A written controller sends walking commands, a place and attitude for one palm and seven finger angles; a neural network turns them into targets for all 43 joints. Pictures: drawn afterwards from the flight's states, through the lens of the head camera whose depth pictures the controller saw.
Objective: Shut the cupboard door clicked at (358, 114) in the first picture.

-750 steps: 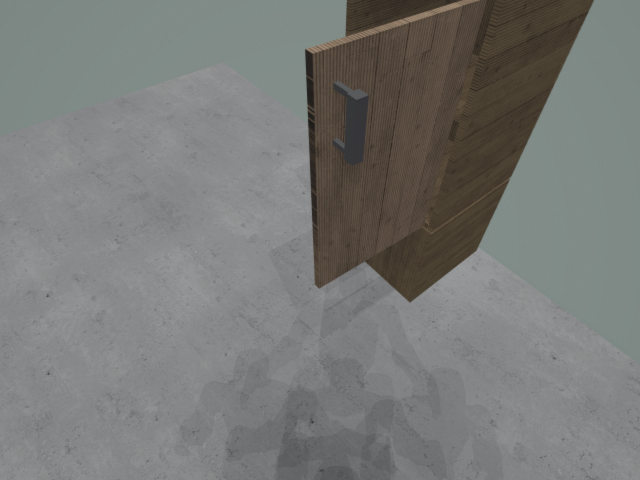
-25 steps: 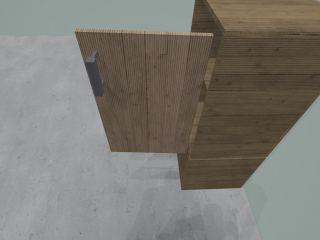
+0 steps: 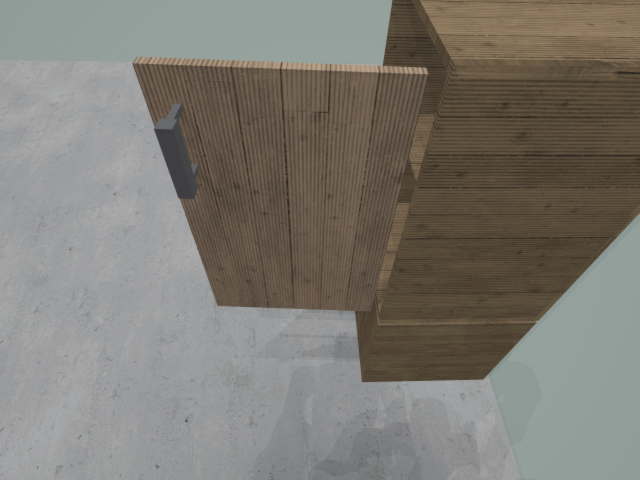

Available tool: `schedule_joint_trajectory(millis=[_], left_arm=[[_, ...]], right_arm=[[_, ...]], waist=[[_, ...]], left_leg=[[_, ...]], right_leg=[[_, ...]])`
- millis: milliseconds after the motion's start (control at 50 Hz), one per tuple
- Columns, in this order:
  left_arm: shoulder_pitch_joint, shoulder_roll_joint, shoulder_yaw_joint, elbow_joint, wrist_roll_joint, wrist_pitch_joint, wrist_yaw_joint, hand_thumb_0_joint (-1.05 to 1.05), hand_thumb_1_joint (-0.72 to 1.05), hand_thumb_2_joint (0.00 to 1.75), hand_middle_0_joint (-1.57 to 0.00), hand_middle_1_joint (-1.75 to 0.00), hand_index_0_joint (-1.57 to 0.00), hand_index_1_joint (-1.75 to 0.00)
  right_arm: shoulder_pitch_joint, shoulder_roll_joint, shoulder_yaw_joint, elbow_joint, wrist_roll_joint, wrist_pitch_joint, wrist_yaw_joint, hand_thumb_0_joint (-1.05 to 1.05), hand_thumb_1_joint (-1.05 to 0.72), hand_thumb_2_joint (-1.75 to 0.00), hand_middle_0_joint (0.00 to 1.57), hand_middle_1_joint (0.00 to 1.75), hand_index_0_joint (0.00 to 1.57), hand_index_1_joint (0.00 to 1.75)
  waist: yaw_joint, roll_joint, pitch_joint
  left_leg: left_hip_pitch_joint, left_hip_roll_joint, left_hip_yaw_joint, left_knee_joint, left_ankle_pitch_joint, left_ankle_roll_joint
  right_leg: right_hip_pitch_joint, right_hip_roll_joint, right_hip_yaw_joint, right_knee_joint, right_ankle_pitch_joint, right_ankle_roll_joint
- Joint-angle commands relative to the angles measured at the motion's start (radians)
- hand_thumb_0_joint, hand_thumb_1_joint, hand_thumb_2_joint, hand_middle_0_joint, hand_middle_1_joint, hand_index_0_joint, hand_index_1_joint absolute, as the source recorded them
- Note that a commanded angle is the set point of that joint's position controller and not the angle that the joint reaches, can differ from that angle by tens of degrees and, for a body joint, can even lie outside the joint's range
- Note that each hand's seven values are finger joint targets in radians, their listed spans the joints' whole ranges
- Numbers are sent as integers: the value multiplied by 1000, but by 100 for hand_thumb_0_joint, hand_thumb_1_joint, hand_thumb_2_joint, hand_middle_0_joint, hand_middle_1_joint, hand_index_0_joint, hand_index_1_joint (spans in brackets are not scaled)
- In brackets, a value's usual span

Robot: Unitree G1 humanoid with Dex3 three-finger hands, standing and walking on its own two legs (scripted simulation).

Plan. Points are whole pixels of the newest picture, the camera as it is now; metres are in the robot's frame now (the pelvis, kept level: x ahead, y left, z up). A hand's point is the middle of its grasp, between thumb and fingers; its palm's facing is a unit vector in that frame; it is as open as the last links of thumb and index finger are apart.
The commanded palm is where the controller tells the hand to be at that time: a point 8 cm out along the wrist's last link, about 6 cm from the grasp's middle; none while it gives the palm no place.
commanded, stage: come to a stop and stand still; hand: left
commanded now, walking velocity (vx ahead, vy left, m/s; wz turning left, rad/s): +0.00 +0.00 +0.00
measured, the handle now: (182, 152) +0.51 +0.23 +0.13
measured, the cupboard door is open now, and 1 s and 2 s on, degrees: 87 87 87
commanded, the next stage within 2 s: look again from close up in 0.58 s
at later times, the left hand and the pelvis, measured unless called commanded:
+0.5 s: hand out of the picture +0.01 +0.15 -0.18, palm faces +0.02 -0.98 -0.18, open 7.4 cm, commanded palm none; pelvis +0.02 -0.01 +0.00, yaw +0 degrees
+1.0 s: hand out of the picture +0.02 +0.19 -0.19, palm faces -0.01 -0.98 -0.20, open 7.4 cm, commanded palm none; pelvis +0.00 +0.01 -0.01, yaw -1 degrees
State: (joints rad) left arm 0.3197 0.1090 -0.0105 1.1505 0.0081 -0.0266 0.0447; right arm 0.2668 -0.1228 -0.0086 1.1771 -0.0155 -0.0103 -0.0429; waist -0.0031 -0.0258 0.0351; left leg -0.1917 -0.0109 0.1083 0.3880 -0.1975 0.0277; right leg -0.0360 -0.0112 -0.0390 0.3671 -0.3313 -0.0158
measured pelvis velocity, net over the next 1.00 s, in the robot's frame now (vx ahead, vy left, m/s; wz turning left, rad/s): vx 0.00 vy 0.01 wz -0.03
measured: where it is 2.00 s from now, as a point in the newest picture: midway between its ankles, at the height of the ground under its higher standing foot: outside the picture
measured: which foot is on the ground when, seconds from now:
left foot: down 0.00-1.00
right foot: down 0.00-1.00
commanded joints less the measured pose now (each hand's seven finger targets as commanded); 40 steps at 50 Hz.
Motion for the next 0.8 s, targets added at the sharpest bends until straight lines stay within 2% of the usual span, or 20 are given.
schedule_joint_trajectory(millis=[0,60,240,300,360,380,400,500,640,660,680,700,720,740,760,780], left_arm=[[99,88,18,-13,-1,-3,9,0,90,90,-20,-30,-20,-30],[94,94,19,-15,-2,-2,9,0,90,90,-20,-30,-20,-30],[95,112,23,-21,-2,-4,11,0,90,90,-20,-30,-20,-30],[92,113,22,-23,-2,-2,11,0,90,90,-20,-30,-20,-30],[89,115,22,-21,-3,-1,10,0,90,90,-20,-30,-20,-30],[90,119,23,-22,-1,-1,10,0,90,90,-20,-30,-20,-30],[90,119,22,-22,-1,-1,10,0,90,90,-20,-30,-20,-30],[89,127,23,-24,-2,-2,10,0,90,90,-20,-30,-20,-30],[88,127,22,-21,-3,-1,8,0,90,90,-20,-30,-20,-30],[135,143,13,-34,26,-38,46,0,90,90,-20,-30,-20,-30],[128,190,34,-68,26,-41,44,0,90,90,-20,-30,-20,-30],[116,191,30,-83,15,-42,35,0,90,90,-20,-30,-20,-30],[103,189,22,-91,8,-44,30,0,90,90,-20,-30,-20,-30],[94,178,25,-106,3,-42,28,0,90,90,-20,-30,-20,-30],[95,167,28,-118,2,-37,28,0,90,90,-20,-30,-20,-30],[94,160,25,-129,4,-28,26,0,90,90,-20,-30,-20,-30]], right_arm=[[67,-88,-14,-21,5,-9,-2,0,-90,-90,20,30,20,30],[65,-95,-13,-19,4,-9,-3,0,-90,-90,20,30,20,30],[58,-102,-12,-22,4,-9,-7,0,-90,-90,20,30,20,30],[50,-105,-13,-23,4,-6,-7,0,-90,-90,20,30,20,30],[47,-106,-13,-23,4,-4,-7,0,-90,-90,20,30,20,30],[45,-103,-11,-23,5,-4,-6,0,-90,-90,20,30,20,30],[40,-105,-12,-24,4,-3,-6,0,-90,-90,20,30,20,30],[42,-108,-12,-26,5,-2,-7,0,-90,-90,20,30,20,30],[43,-110,-12,-26,5,-1,-8,0,-90,-90,20,30,20,30],[-42,-140,-6,-120,10,-23,12,0,-90,-90,20,30,20,30],[0,-110,-3,-166,2,-16,15,0,-90,-90,20,30,20,30],[56,-82,-7,-143,-4,-17,9,0,-90,-90,20,30,20,30],[106,-99,-12,-135,-4,-21,7,0,-90,-90,20,30,20,30],[123,-123,-18,-144,-2,-22,6,0,-90,-90,20,30,20,30],[116,-137,-21,-154,2,-22,4,0,-90,-90,20,30,20,30],[105,-143,-20,-158,2,-23,2,0,-90,-90,20,30,20,30]], waist=[[-4,-2,40],[-4,10,22],[-4,-8,-9],[-5,-6,20],[-3,4,18],[-1,-15,28],[-3,0,27],[-4,-10,11],[-4,-5,26],[20,38,75],[-21,22,79],[-35,3,5],[-50,-41,-105],[-51,-87,-170],[-42,-109,-187],[-29,-57,-145]], left_leg=[[94,119,-124,-22,250,-4],[102,119,-123,-20,264,-5],[123,120,-107,9,344,-11],[114,119,-103,8,329,-13],[118,119,-103,0,304,-15],[109,119,-101,0,289,-14],[113,118,-100,3,299,-16],[120,118,-94,8,304,-19],[117,119,-96,0,295,-20],[22,90,-31,261,315,-26],[-58,52,-26,232,131,-24],[-35,30,-7,175,22,0],[-9,34,-21,170,87,8],[25,51,-41,186,190,14],[48,73,-60,192,269,20],[54,87,-63,192,327,20]], right_leg=[[-121,-116,82,-70,345,-19],[-104,-115,82,-68,355,-20],[-62,-122,73,-50,526,-17],[-69,-122,73,-55,528,-16],[-68,-122,77,-64,499,-16],[-68,-120,69,-71,497,-12],[-68,-124,77,-67,523,-12],[-51,-124,74,-65,564,-9],[-52,-122,75,-74,539,-10],[-185,-149,154,-32,926,60],[-77,-179,137,36,1184,37],[-8,-189,131,120,1334,14],[40,-168,102,177,1327,-18],[55,-148,81,204,1234,-28],[31,-133,81,206,1113,-29],[-15,-117,83,194,965,-30]])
